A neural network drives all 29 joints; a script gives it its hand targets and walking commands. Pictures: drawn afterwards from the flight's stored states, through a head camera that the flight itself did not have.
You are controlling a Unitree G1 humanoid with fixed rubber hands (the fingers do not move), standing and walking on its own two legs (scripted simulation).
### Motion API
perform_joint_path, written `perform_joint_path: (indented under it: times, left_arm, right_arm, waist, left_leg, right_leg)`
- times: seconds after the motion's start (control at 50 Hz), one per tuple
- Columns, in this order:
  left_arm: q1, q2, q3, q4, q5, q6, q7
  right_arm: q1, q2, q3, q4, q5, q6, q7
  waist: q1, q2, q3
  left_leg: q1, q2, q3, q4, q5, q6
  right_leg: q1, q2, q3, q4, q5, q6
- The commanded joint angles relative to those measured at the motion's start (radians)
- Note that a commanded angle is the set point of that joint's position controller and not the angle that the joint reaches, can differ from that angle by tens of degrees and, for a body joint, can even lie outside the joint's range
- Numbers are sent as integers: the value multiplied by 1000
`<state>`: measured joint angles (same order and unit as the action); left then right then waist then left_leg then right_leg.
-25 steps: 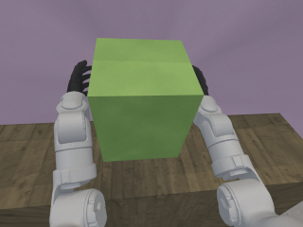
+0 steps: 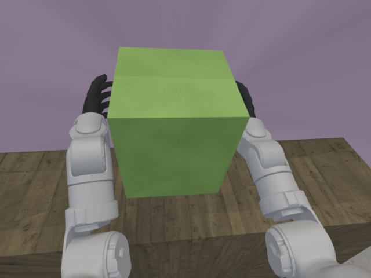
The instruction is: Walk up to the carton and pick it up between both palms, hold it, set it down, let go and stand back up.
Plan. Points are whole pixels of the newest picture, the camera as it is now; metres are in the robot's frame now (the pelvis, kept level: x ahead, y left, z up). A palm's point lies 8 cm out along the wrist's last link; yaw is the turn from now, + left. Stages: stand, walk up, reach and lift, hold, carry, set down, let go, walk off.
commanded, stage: hold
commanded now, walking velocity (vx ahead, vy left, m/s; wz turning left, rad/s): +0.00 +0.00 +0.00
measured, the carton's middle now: (172, 126) +0.38 +0.00 +0.16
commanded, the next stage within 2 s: none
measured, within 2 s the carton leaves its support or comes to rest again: neither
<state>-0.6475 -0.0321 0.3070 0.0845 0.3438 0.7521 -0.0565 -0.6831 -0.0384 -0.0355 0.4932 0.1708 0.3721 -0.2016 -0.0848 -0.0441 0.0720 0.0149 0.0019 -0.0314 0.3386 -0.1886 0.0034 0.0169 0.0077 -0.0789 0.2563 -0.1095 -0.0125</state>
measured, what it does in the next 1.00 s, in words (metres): stands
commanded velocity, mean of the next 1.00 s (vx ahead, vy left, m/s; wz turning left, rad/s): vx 0.00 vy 0.00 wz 0.00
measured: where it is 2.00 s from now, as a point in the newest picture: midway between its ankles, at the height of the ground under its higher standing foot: outside the picture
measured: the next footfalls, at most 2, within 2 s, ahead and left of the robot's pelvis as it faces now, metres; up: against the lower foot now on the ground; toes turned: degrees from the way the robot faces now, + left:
none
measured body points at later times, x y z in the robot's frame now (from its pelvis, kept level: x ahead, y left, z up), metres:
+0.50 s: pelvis +0.00 +0.00 +0.00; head -0.04 +0.03 +0.45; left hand +0.37 +0.16 +0.20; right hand +0.37 -0.15 +0.19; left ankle +0.01 +0.12 -0.75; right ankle +0.03 -0.11 -0.75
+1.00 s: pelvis +0.00 +0.00 +0.00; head -0.04 +0.02 +0.45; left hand +0.38 +0.15 +0.20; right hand +0.38 -0.15 +0.18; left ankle +0.01 +0.12 -0.75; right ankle +0.03 -0.11 -0.75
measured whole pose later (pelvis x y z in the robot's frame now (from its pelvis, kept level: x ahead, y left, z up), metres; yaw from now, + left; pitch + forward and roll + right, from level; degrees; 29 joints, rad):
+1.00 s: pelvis +0.00 +0.00 +0.00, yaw +0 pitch -10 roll -1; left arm -0.62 -0.04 0.30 0.06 0.35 0.75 -0.06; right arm -0.67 -0.04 -0.02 0.49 0.19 0.36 -0.20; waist -0.09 -0.04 0.08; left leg 0.02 0.01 -0.04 0.34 -0.19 0.00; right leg 0.03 0.01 -0.08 0.25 -0.11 -0.02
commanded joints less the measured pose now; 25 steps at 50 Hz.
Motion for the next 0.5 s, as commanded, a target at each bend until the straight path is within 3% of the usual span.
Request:
perform_joint_path:
  times: [0.0,0.06,0.08,0.1,0.2,0.24,0.3,0.36,0.4,0.42,0.44,0.48]
  left_arm:
    - [-523,-540,-473,-77,-162,-52,-144]
    - [-485,-525,-441,-45,-143,-37,-154]
    - [-475,-536,-463,-88,-150,-38,-157]
    - [-485,-528,-452,-78,-142,-37,-159]
    - [-505,-545,-512,-156,-178,-53,-136]
    - [-485,-539,-507,-113,-167,-46,-135]
    - [-489,-522,-449,-66,-140,-31,-143]
    - [-504,-534,-485,-122,-170,-47,-138]
    - [-495,-549,-516,-140,-186,-47,-134]
    - [-498,-553,-520,-140,-190,-46,-134]
    - [-504,-544,-510,-120,-180,-45,-134]
    - [-514,-518,-453,-48,-139,-35,-141]
  right_arm:
    - [-721,569,372,-359,85,-92,93]
    - [-706,546,369,-347,90,-84,89]
    - [-671,549,370,-357,95,-85,86]
    - [-704,544,381,-369,99,-87,85]
    - [-706,563,412,-438,118,-97,89]
    - [-692,541,389,-414,103,-90,88]
    - [-728,537,369,-378,87,-93,104]
    - [-731,566,400,-414,104,-103,100]
    - [-722,561,407,-441,117,-100,87]
    - [-734,561,409,-461,113,-96,83]
    - [-703,548,380,-402,99,-85,85]
    - [-698,538,338,-315,64,-74,102]
  waist:
    - [-17,72,-416]
    - [-16,59,-375]
    - [-34,65,-392]
    - [-14,63,-391]
    - [-24,72,-459]
    - [-29,85,-417]
    - [10,57,-358]
    - [1,57,-444]
    - [-25,83,-474]
    - [-27,72,-475]
    - [-39,82,-415]
    - [-14,76,-325]
  left_leg:
    - [-56,-50,59,-45,233,-30]
    - [-52,-52,61,-45,239,-29]
    - [-35,-47,57,-39,278,-41]
    - [-33,-52,60,-34,290,-40]
    - [-4,-48,47,-5,362,-52]
    - [-14,-47,51,-22,297,-50]
    - [-80,-42,63,-69,178,-21]
    - [-40,-47,61,-34,276,-25]
    - [-10,-50,53,-5,338,-42]
    - [-18,-50,51,-8,318,-41]
    - [-35,-47,53,-29,265,-44]
    - [-97,-43,61,-84,107,-24]
  right_leg:
    - [252,43,1,25,175,41]
    - [245,43,2,15,178,42]
    - [257,49,-3,22,209,43]
    - [258,49,-6,21,207,43]
    - [252,57,-7,35,249,40]
    - [223,52,-4,23,189,34]
    - [223,48,-8,12,79,31]
    - [259,50,1,28,191,37]
    - [262,53,4,33,249,37]
    - [257,53,2,31,239,40]
    - [230,48,1,23,190,37]
    - [192,36,-5,3,37,32]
